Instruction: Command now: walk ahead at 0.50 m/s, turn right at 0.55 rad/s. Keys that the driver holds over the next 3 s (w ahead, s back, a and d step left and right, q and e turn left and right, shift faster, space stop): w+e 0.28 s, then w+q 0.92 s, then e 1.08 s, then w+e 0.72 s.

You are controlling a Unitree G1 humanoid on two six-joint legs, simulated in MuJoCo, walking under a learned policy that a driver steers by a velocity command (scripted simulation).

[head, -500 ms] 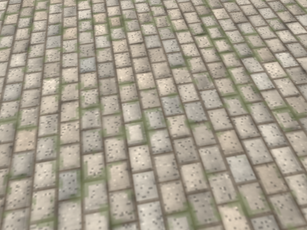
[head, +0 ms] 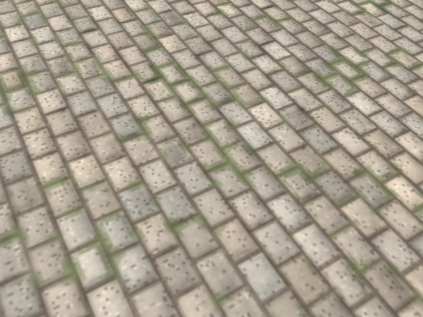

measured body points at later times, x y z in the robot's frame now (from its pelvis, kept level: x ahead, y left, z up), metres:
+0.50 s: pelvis +0.25 -0.07 +0.00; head +0.27 -0.09 +0.45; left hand +0.36 +0.17 -0.13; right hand +0.29 -0.34 -0.14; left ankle +0.35 +0.08 -0.67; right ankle +0.22 -0.11 -0.75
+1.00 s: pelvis +0.53 -0.06 -0.01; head +0.56 -0.05 +0.44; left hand +0.64 +0.20 -0.13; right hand +0.61 -0.33 -0.13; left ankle +0.54 -0.02 -0.75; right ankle +0.53 -0.22 -0.66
